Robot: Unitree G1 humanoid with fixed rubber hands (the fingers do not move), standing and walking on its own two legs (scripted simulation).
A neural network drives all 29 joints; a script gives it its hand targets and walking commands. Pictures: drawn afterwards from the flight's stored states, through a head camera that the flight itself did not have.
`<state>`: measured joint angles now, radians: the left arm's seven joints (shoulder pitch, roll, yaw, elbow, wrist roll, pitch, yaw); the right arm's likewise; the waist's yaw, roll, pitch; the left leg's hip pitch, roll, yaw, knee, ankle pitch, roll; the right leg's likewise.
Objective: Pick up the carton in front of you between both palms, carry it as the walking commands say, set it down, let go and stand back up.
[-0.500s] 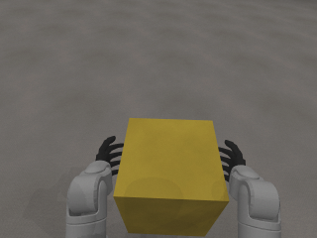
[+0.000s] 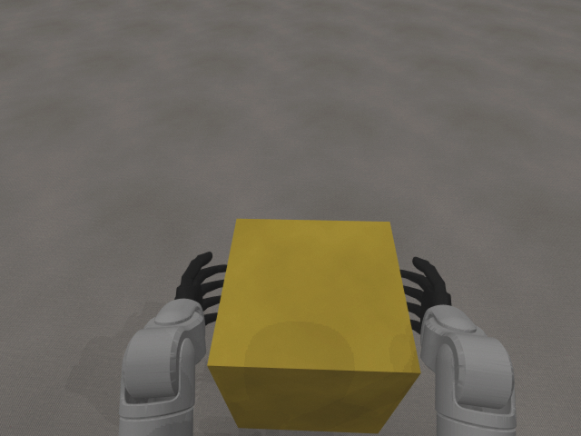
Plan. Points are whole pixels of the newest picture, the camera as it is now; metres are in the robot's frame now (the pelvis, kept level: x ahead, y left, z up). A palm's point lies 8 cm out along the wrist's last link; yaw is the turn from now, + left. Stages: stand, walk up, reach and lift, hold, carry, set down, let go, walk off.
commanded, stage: carry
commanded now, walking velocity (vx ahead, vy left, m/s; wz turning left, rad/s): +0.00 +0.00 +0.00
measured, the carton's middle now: (310, 330) +0.28 +0.00 +0.01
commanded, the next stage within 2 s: hold in 1.32 s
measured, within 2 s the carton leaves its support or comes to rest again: neither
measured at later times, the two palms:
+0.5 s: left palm (195, 290) +0.30 +0.16 +0.07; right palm (413, 302) +0.30 -0.14 +0.07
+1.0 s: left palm (198, 312) +0.29 +0.16 +0.03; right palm (410, 323) +0.28 -0.14 +0.03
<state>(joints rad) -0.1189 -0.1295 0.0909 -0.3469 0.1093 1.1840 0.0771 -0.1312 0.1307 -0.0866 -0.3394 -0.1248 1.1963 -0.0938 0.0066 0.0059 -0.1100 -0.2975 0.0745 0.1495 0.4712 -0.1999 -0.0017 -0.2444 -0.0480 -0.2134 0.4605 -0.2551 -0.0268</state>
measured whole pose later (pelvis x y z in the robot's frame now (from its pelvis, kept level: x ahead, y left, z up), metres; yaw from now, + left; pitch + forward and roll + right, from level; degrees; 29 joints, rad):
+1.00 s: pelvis +0.00 +0.02 +0.00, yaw -1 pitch +2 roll +0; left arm -0.21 -0.14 0.17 0.21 0.26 0.74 0.01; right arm -0.21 0.14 -0.18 0.23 -0.26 0.74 -0.03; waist 0.00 0.00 -0.12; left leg -0.29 0.06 0.18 0.50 -0.24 0.02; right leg -0.25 -0.07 -0.19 0.50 -0.28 0.00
